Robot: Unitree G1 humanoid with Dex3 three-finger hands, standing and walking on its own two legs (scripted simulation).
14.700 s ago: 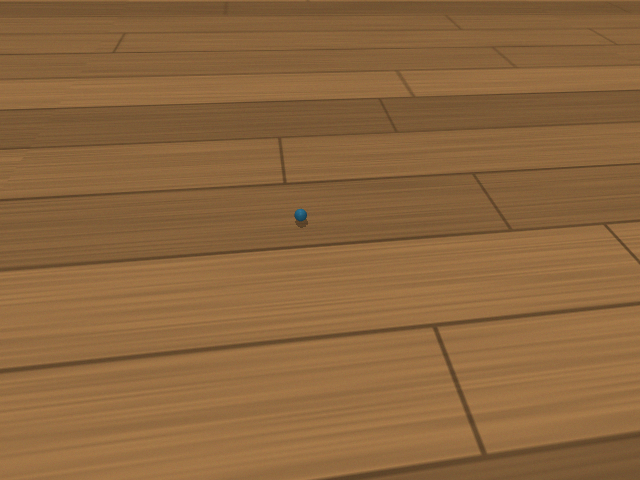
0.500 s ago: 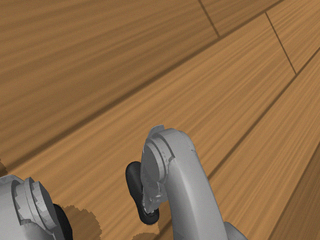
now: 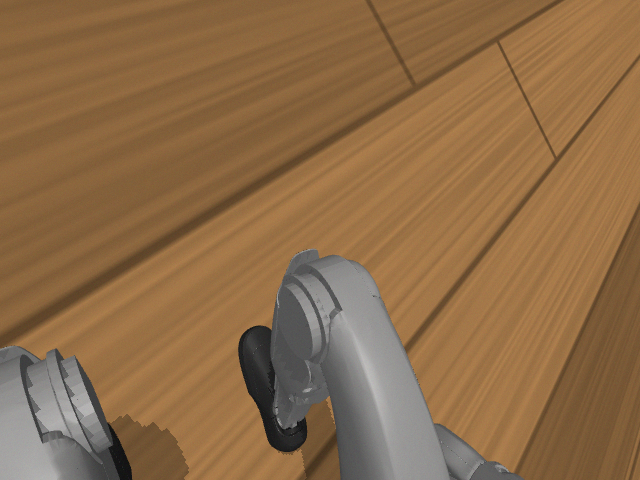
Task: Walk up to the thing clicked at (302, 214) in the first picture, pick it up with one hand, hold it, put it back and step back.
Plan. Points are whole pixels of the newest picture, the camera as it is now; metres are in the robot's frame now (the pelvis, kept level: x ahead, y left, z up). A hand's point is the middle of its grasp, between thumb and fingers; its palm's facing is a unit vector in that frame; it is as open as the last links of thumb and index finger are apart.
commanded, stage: rest palm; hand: left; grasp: from above
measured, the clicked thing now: out of the picture +0.45 +0.32 -0.27
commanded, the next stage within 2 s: close in 0.40 s
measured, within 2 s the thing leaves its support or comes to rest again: neither
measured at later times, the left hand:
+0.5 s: hand out of the picture +0.44 +0.32 -0.26, palm faces -0.45 -0.16 -0.88, open 13.7 cm
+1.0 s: hand out of the picture +0.44 +0.32 -0.26, palm faces -0.45 -0.15 -0.88, open 12.1 cm
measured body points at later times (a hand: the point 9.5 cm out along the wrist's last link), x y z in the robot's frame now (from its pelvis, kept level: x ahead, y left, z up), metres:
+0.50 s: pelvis +0.00 +0.00 +0.00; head +0.28 +0.13 +0.32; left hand +0.46 +0.32 -0.21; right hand +0.05 -0.25 -0.05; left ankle +0.06 +0.12 -0.26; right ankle +0.12 -0.13 -0.26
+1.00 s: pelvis +0.00 +0.00 +0.01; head +0.28 +0.13 +0.33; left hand +0.46 +0.33 -0.21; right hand +0.05 -0.25 -0.04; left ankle +0.06 +0.12 -0.26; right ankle +0.12 -0.13 -0.26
